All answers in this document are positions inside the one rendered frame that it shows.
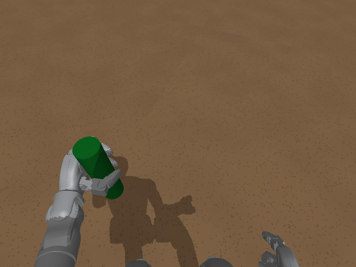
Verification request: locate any right robot hand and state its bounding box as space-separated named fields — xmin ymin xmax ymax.
xmin=258 ymin=231 xmax=300 ymax=267

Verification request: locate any left robot hand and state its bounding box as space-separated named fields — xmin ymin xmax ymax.
xmin=59 ymin=136 xmax=122 ymax=196

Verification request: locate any left robot arm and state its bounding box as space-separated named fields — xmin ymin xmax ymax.
xmin=34 ymin=190 xmax=85 ymax=267

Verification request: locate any can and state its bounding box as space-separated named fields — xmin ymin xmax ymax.
xmin=72 ymin=136 xmax=123 ymax=199

